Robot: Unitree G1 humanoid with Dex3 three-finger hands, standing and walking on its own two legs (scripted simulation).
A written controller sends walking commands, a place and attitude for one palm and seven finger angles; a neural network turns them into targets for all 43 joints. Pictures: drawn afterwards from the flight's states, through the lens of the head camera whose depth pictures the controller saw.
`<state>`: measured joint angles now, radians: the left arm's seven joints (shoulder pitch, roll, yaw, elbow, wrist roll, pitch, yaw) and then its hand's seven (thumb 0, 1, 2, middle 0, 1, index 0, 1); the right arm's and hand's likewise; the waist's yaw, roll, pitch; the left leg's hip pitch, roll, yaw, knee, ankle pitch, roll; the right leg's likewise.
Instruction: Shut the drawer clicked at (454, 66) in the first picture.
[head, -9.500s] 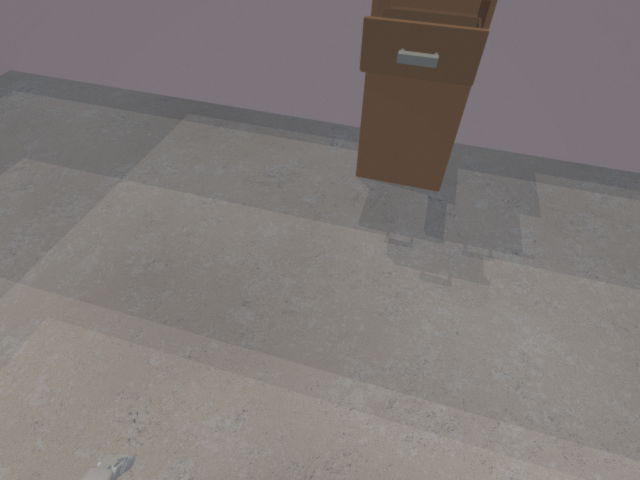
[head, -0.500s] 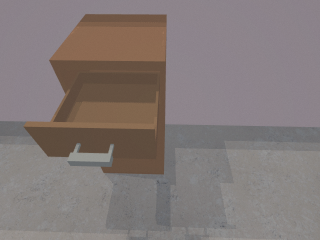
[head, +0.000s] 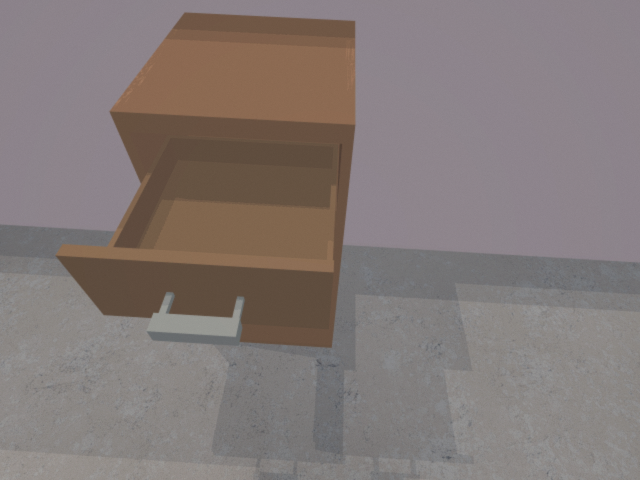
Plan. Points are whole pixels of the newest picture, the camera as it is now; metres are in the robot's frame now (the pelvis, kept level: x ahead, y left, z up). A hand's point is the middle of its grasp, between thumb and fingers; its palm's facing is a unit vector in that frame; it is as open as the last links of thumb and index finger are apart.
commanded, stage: raise the hand and make a fist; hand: left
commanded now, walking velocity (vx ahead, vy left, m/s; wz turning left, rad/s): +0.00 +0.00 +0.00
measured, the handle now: (200, 314) +0.33 +0.20 -0.02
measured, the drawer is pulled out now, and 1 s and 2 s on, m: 0.28 0.28 0.28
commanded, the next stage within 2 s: bring the fist close to the handle in 1.84 s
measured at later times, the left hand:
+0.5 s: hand out of the picture +0.11 +0.17 -0.01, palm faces +0.19 -0.98 -0.11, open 5.2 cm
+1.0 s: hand (179, 475) +0.13 +0.16 +0.02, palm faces -0.03 -1.00 -0.04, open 3.2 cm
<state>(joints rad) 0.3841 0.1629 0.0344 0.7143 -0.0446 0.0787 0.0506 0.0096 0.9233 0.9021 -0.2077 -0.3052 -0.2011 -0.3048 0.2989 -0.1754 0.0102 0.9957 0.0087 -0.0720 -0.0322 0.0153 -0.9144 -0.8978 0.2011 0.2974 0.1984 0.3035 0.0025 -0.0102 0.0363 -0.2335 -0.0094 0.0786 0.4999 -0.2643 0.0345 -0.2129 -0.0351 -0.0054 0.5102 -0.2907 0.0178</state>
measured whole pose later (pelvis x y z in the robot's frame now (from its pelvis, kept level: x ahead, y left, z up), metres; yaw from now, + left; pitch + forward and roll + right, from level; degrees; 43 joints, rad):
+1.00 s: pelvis -0.02 -0.02 -0.05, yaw +3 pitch +9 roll -2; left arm 0.64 0.22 0.12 -0.20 -0.29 -0.38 -0.34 0.01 0.90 0.90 -1.09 -1.27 -1.08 -1.27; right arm 0.25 -0.26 -0.05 0.58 0.06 -0.29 -0.06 0.02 -0.90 -0.90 0.20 0.30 0.20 0.30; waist 0.00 0.04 -0.09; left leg -0.70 0.03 -0.01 0.97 -0.43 0.01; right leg -0.62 -0.01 -0.08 0.94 -0.47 -0.01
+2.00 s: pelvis -0.01 -0.04 -0.04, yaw +3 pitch +4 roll -1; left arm 0.66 0.24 0.12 -0.36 -0.25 -0.20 -0.23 0.01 0.90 0.90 -1.40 -1.60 -1.40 -1.60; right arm 0.26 -0.23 0.01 0.54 0.06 -0.27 -0.06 0.02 -0.90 -0.90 0.20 0.30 0.20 0.30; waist 0.02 0.06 -0.11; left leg -0.52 0.03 -0.02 0.85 -0.40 -0.01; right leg -0.46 0.00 -0.09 0.83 -0.44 -0.03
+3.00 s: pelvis -0.03 -0.01 -0.08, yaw +2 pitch +15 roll -2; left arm 0.25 0.20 0.07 0.02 -0.19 -0.35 -0.17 0.01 0.90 0.90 -1.40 -1.60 -1.40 -1.60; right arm 0.23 -0.23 0.02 0.52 0.01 -0.16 -0.03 0.02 -0.90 -0.90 0.20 0.30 0.20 0.30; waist -0.03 0.04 -0.12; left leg -0.88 0.02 0.00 1.11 -0.48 0.02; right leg -0.82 -0.02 -0.07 1.08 -0.52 0.00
